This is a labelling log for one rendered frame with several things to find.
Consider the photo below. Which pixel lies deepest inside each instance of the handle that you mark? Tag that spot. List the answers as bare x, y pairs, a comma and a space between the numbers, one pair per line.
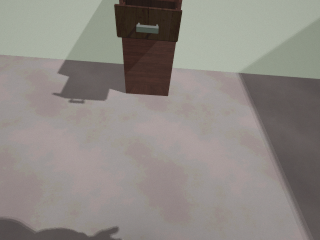
147, 28

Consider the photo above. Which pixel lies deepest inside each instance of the cabinet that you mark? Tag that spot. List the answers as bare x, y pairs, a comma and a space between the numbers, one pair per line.
148, 64

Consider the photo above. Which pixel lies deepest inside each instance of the drawer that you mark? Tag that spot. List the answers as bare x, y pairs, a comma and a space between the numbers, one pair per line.
165, 14

